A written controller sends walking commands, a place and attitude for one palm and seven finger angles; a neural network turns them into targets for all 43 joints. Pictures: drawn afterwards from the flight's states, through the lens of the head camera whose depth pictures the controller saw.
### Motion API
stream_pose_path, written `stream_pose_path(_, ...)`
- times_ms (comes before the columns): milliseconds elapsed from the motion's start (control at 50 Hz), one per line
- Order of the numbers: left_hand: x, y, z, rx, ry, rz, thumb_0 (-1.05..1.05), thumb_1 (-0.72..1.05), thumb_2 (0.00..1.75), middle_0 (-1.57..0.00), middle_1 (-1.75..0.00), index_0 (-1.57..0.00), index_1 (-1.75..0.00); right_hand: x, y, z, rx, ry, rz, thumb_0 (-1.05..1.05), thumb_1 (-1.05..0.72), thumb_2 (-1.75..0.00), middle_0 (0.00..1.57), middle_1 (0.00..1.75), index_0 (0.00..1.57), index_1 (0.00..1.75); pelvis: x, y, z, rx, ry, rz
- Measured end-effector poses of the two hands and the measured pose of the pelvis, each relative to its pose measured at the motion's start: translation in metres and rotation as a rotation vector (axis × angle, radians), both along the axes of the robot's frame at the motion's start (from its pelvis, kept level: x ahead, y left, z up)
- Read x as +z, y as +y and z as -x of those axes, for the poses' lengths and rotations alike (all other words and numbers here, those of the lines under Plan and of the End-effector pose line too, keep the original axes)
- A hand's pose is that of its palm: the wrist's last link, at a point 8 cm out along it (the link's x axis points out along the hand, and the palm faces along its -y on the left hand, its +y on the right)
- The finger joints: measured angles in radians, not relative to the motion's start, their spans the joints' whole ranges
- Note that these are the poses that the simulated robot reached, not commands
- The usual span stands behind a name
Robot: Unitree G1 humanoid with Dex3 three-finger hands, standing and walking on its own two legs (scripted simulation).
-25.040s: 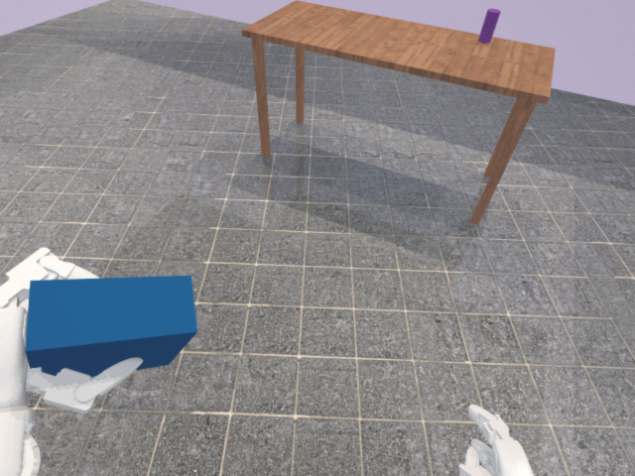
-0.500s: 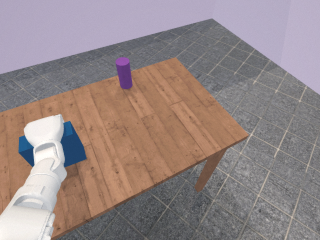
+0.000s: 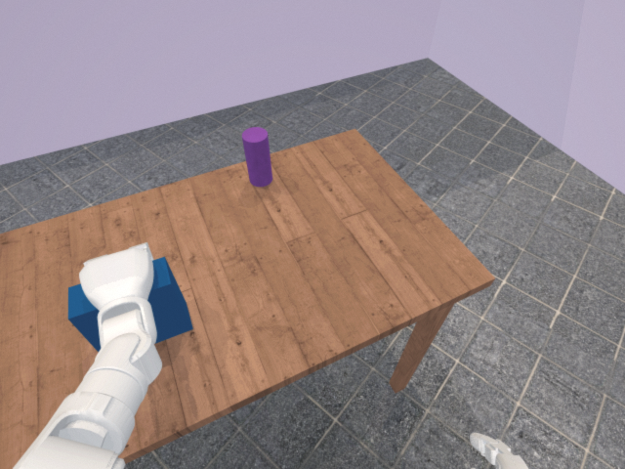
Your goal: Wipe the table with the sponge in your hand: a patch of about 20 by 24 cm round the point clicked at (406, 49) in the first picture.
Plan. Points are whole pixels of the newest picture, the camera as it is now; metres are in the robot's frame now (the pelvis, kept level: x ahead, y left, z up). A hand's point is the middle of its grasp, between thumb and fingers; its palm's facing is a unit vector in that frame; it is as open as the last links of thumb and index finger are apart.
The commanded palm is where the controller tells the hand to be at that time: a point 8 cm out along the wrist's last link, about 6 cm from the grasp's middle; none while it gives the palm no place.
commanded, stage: wipe back along the middle lane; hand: left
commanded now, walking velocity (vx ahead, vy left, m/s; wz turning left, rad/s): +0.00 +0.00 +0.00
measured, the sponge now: (140, 317) +0.33 +0.30 -0.06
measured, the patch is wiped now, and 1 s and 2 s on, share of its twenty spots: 0.35 0.65 0.65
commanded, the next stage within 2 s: slide across to the third lane in 1.76 s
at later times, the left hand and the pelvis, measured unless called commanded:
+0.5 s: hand (142, 332) +0.28 +0.26 -0.01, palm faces -0.04 -0.01 -1.00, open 10.1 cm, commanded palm +0.24 +0.23 +0.02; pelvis +0.00 -0.01 +0.00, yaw +0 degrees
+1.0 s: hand (149, 359) +0.25 +0.24 -0.01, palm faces -0.05 -0.04 -1.00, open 10.0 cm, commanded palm +0.21 +0.22 +0.02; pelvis -0.01 -0.02 +0.00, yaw -1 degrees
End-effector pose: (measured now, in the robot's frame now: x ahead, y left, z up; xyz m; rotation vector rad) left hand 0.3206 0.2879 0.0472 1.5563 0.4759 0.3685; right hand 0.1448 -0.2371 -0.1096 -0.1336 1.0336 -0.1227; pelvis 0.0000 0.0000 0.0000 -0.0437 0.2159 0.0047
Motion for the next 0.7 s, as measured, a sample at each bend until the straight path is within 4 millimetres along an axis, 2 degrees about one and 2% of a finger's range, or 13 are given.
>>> stream_pose_path(180, 0.001, -0.010, 0.013, 0.005, -0.009, 0.016, -0.01, -0.45, 1.03, -0.68, -1.37, -0.69, -1.40, 0.008, -0.001, -0.019, 0.013, -0.049, -0.002, 0.01, -0.90, -0.90, 0.20, 0.30, 0.20, 0.30, 0.001, -0.002, -0.006, -0.003, -0.019, -0.003)
stream_pose_path(440, 0.000, -0.029, 0.046, -0.013, -0.025, 0.018, 0.01, -0.45, 1.03, -0.67, -1.38, -0.69, -1.41, 0.022, 0.005, -0.048, 0.045, -0.162, -0.022, 0.01, -0.90, -0.90, 0.20, 0.29, 0.20, 0.30, 0.002, -0.004, -0.005, -0.007, -0.057, -0.009)
stream_pose_path(700, -0.001, -0.044, 0.070, -0.008, -0.024, 0.032, 0.01, -0.45, 1.03, -0.67, -1.38, -0.69, -1.41, 0.028, 0.008, -0.051, 0.067, -0.206, -0.041, 0.01, -0.90, -0.90, 0.20, 0.30, 0.20, 0.30, 0.001, -0.011, 0.005, -0.010, -0.087, -0.017)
